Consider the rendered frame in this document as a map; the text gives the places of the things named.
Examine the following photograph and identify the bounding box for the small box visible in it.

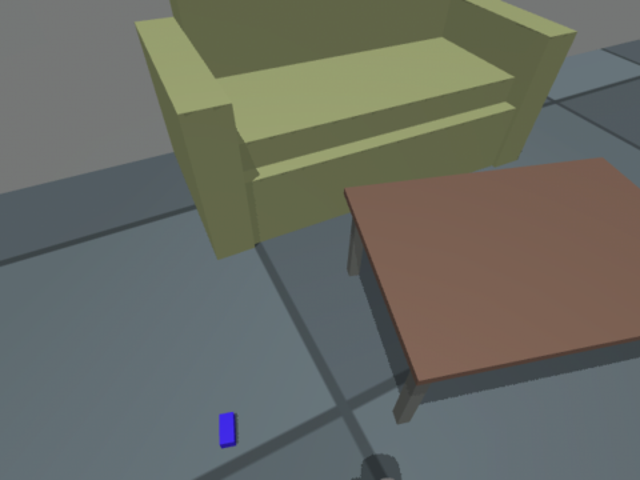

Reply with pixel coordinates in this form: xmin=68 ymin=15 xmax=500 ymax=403
xmin=219 ymin=412 xmax=236 ymax=448

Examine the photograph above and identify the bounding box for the coffee table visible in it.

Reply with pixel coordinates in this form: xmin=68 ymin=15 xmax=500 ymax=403
xmin=344 ymin=157 xmax=640 ymax=425

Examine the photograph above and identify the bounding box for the sofa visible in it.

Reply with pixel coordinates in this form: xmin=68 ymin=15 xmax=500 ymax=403
xmin=134 ymin=0 xmax=578 ymax=260

